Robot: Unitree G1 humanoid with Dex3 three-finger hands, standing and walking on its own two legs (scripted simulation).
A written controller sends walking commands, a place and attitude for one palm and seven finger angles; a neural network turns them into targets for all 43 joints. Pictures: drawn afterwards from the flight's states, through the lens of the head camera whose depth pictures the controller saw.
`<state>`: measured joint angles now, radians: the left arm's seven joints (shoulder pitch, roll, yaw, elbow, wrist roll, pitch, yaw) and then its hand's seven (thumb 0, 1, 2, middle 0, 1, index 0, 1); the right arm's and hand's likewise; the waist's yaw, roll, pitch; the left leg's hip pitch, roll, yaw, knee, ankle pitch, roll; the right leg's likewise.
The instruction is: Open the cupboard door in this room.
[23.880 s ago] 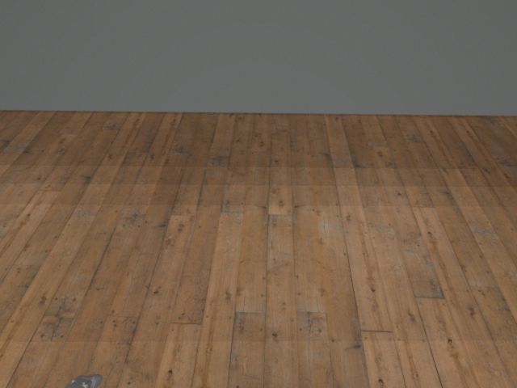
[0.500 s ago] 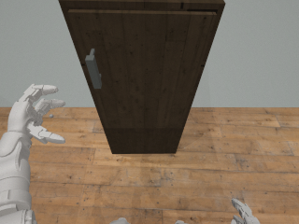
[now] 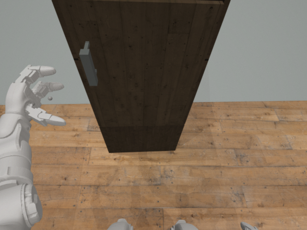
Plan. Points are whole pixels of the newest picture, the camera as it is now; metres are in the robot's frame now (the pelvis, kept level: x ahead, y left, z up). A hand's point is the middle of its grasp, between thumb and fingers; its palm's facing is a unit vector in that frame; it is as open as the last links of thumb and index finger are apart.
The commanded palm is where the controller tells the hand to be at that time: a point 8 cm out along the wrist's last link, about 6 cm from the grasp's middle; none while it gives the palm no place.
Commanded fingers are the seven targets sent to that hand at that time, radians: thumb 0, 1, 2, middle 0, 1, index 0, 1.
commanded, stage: move the hooked fingers beside the handle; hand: left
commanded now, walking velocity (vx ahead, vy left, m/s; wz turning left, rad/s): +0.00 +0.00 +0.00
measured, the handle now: (90, 64) +0.56 +0.20 +0.08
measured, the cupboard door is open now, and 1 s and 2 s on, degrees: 0 0 0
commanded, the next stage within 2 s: slide the fingers in behind the handle in 1.46 s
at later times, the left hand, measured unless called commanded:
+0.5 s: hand (59, 78) +0.48 +0.27 +0.09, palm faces +0.05 -1.00 -0.01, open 14.0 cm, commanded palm +0.48 +0.31 +0.08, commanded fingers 0.00 -0.50 0.30 -0.30 -1.20 -0.30 -1.20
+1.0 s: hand (60, 72) +0.52 +0.28 +0.07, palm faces +0.05 -1.00 -0.01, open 14.0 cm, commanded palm +0.50 +0.31 +0.08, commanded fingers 0.00 -0.50 0.30 -0.30 -1.20 -0.30 -1.20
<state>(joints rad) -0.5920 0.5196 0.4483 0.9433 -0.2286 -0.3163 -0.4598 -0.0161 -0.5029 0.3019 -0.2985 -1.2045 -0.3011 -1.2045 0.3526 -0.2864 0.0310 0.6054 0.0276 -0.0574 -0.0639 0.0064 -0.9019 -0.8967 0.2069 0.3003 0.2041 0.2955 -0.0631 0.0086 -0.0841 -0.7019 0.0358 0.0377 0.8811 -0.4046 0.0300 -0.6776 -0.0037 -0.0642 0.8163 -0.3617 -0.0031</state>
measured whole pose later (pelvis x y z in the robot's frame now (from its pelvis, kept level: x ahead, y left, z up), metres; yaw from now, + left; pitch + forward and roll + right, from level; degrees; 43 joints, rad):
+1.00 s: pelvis +0.02 +0.01 -0.01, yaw -2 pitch +22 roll -4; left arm -0.90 0.74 0.55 1.20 -0.10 -0.31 -0.43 -0.02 -0.50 0.30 -0.30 -1.20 -0.30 -1.20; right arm 0.45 -0.28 0.06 0.59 -0.01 0.10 -0.03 0.00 -0.90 -0.90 0.21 0.30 0.20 0.30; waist -0.18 0.01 -0.08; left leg -0.90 0.07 0.04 0.97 -0.46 0.04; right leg -0.86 0.03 -0.06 0.85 -0.37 0.01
